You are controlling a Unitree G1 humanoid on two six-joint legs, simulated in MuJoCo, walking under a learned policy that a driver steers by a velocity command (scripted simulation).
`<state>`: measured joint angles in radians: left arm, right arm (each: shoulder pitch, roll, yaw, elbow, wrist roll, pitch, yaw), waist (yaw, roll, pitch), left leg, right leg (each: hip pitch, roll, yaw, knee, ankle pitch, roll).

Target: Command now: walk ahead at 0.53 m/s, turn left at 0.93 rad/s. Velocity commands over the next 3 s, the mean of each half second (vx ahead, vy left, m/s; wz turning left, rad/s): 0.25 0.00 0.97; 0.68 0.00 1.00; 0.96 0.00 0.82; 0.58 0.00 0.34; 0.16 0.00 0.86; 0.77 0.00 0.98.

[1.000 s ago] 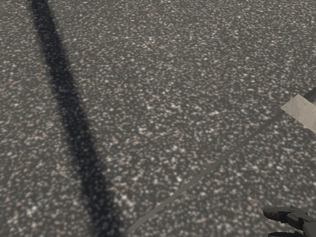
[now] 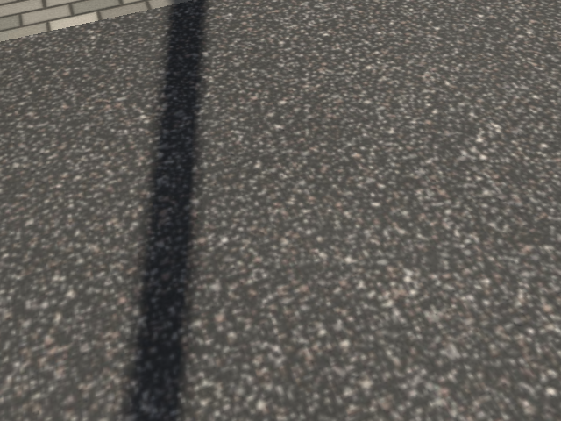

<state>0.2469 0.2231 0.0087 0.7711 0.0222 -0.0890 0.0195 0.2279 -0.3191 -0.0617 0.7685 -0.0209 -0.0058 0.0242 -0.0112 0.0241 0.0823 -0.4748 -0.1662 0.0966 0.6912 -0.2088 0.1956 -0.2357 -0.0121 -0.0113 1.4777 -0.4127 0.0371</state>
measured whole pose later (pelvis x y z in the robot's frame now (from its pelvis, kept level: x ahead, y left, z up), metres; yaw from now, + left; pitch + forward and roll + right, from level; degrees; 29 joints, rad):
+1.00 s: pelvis +0.34 +0.05 +0.04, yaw +58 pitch +4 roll -2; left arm 0.05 0.30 0.02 0.61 0.03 0.01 -0.04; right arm 0.50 -0.29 -0.04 0.72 -0.01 -0.03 0.01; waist -0.12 -0.02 -0.03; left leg -0.01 -0.08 -0.20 0.33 -0.37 0.10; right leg -0.66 -0.04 0.04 0.76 -0.13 0.09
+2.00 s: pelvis +0.54 +0.79 +0.01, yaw +93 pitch +0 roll +1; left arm 0.08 0.26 0.00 0.71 0.04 -0.06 0.01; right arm 0.36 -0.29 -0.05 0.88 0.02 -0.04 -0.02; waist -0.08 0.00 0.12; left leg -0.17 -0.17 -0.09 1.04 -0.53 0.06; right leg -0.50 0.00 -0.07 0.58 -0.07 -0.08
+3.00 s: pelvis +0.38 +1.07 +0.03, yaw +145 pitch +3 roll -1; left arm 0.36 0.30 0.05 0.74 0.03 -0.07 0.01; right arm 0.15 -0.35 -0.06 0.63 -0.04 0.00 0.08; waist 0.05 0.07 -0.03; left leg -0.68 0.00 -0.04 1.28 -0.20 0.08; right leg -0.10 -0.02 -0.14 0.40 -0.34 0.01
